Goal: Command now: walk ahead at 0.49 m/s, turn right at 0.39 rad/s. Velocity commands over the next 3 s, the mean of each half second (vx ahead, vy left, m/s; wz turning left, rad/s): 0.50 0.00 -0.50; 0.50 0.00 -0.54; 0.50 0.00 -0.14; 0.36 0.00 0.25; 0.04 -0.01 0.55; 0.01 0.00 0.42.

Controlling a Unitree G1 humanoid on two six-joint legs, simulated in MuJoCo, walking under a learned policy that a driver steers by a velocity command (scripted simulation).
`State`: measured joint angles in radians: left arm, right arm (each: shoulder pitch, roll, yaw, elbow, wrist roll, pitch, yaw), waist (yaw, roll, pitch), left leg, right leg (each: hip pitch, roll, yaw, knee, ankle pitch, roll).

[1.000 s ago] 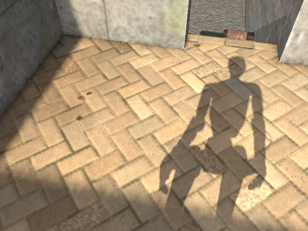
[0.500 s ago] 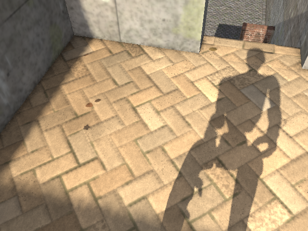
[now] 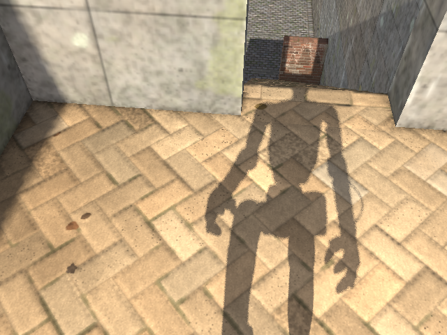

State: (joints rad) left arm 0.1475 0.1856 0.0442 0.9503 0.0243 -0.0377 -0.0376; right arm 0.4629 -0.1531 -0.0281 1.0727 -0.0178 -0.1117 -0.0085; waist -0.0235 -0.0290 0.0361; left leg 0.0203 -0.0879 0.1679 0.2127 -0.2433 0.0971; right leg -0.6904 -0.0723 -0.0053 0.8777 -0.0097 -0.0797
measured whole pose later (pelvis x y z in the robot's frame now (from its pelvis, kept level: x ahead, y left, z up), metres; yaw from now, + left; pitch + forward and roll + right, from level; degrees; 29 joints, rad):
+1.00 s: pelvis +0.56 -0.09 +0.00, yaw -33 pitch +1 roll +1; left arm 0.20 0.29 0.07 0.81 0.04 -0.02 -0.04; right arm 0.35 -0.25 -0.05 0.87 -0.02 -0.10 0.00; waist -0.03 -0.05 0.02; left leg -0.14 -0.02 0.14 0.30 -0.19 0.05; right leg -0.61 -0.02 0.06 1.05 -0.22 -0.05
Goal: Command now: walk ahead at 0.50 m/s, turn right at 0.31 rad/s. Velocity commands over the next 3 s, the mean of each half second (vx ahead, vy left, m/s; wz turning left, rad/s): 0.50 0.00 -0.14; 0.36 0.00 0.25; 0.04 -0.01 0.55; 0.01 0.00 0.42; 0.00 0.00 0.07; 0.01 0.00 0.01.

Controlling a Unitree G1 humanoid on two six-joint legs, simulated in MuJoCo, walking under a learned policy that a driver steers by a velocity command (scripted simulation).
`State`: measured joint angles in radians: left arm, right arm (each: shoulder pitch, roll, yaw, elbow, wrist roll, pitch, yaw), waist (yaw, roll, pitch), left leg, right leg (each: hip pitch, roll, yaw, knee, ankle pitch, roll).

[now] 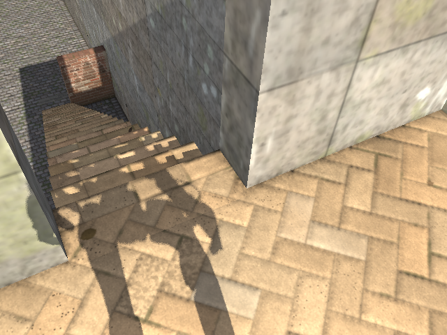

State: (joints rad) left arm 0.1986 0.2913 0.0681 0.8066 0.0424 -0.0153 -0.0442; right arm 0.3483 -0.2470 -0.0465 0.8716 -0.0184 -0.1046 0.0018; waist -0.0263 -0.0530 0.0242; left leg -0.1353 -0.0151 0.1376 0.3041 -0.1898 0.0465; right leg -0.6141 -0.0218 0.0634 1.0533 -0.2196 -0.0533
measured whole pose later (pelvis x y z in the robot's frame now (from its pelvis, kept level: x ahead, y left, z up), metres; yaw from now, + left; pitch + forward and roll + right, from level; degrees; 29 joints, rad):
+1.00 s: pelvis +0.48 -0.01 -0.01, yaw +8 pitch +0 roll -1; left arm 0.13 0.24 0.04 0.86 0.03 -0.06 0.03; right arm 0.25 -0.25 -0.05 0.90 -0.02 -0.03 0.01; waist -0.03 -0.03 0.11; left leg -0.30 -0.10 0.01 0.39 -0.09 0.12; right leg -0.56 -0.02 0.03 1.18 -0.36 -0.01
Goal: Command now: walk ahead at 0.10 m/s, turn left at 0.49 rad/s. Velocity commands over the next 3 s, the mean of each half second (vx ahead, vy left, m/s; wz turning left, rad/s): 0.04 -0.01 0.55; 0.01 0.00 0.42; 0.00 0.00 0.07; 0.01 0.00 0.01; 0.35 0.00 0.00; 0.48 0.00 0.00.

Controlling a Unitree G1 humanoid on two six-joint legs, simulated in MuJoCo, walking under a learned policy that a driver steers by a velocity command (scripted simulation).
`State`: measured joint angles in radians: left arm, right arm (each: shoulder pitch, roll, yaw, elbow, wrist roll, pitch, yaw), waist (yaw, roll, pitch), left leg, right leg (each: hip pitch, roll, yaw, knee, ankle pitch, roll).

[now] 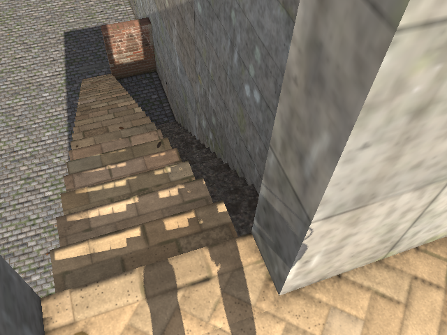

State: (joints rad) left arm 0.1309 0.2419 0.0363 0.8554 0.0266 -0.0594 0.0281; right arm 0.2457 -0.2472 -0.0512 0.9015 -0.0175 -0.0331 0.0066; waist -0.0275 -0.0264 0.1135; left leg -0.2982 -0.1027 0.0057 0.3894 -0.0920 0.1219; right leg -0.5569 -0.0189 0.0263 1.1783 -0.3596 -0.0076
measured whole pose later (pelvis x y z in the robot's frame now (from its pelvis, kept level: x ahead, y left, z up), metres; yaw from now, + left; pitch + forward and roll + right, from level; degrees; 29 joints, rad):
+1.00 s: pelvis +0.01 -0.03 +0.00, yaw +29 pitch +0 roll -1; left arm 0.27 0.29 0.05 0.81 0.02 0.10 0.02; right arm 0.16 -0.19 -0.01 0.67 -0.02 0.04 -0.01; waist 0.03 -0.05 0.05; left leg -0.20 -0.05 -0.01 0.42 -0.21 0.07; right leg -0.38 -0.03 -0.01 0.92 -0.41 0.04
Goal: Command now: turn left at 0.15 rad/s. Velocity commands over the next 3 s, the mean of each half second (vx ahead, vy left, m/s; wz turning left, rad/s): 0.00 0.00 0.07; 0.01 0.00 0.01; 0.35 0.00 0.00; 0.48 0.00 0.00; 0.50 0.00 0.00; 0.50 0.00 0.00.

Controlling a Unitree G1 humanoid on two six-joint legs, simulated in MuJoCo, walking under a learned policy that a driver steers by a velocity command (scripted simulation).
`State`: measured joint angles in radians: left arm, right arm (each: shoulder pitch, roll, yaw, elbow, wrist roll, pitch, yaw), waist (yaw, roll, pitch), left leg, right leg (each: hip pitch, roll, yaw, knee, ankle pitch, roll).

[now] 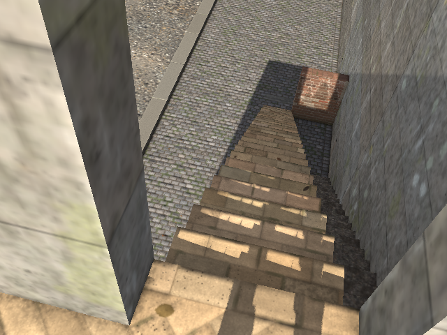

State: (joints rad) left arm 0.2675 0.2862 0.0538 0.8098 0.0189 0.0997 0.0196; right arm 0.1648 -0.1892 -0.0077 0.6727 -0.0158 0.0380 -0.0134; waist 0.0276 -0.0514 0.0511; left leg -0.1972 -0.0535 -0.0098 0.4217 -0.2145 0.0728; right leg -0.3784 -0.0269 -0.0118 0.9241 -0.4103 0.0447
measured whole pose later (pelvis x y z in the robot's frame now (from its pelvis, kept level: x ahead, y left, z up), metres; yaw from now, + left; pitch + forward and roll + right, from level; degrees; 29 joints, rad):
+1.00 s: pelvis +0.01 -0.02 +0.00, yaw +0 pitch -1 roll +0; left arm 0.30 0.18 0.00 1.15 0.02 0.03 0.05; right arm 0.30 -0.17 0.01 1.08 -0.01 -0.01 -0.04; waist 0.02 -0.01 0.02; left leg -0.14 -0.05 -0.02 0.36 -0.21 0.04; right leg -0.09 0.03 0.01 0.36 -0.25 -0.03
